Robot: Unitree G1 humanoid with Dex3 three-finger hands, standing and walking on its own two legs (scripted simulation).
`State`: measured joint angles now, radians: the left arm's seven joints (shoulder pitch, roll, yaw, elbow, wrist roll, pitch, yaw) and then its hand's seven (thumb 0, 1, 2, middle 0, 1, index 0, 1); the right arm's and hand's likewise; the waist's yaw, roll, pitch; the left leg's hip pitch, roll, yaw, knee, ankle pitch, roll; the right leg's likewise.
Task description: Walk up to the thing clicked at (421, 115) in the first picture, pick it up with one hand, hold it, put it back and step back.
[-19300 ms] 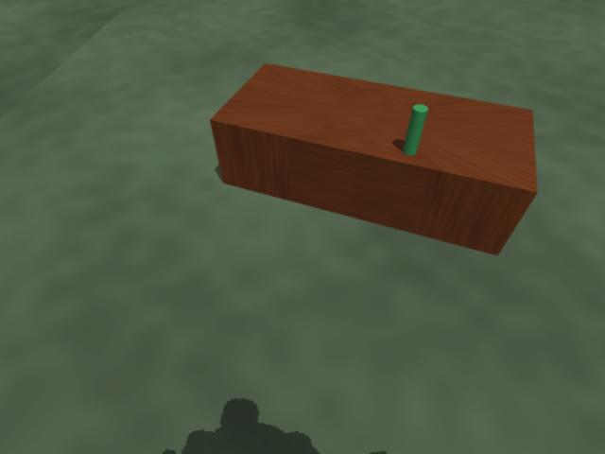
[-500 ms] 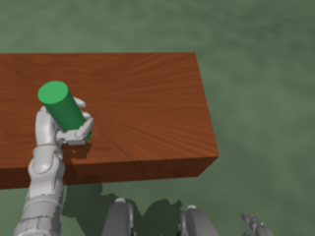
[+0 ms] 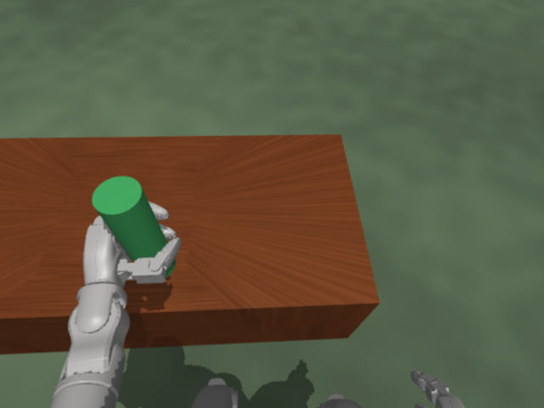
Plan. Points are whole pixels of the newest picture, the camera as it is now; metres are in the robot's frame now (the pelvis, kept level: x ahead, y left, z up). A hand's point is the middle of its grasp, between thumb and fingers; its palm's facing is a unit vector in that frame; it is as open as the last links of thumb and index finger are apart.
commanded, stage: lift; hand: left
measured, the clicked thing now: (141, 235) +0.35 +0.19 +0.05
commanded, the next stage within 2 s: hold in 0.40 s
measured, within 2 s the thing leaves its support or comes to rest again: neither
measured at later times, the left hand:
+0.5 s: hand (155, 237) +0.35 +0.17 +0.06, palm faces +0.12 -0.99 -0.01, open 7.2 cm
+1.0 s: hand (154, 237) +0.34 +0.17 +0.08, palm faces +0.11 -0.99 +0.00, open 7.2 cm
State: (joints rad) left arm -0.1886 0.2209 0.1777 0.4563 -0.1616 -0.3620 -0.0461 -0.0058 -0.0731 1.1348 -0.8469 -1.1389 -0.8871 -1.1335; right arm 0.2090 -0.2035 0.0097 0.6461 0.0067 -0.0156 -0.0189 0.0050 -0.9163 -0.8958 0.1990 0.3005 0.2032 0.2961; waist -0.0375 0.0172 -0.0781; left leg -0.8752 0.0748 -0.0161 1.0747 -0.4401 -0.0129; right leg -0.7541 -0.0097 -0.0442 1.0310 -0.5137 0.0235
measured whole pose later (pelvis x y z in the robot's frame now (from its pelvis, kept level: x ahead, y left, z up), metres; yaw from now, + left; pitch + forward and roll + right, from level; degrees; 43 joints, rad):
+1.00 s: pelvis +0.01 -0.01 +0.03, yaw +0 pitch +7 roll -2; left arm -0.11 0.18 0.15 0.41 -0.16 -0.36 -0.05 -0.01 -0.07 1.14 -0.85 -1.14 -0.89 -1.13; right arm 0.21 -0.21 0.00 0.66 0.00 -0.02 -0.02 0.01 -0.92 -0.90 0.20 0.30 0.20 0.30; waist -0.03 0.01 -0.03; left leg -0.60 0.07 0.00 0.85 -0.37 -0.02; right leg -0.49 -0.01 -0.04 0.82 -0.44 0.02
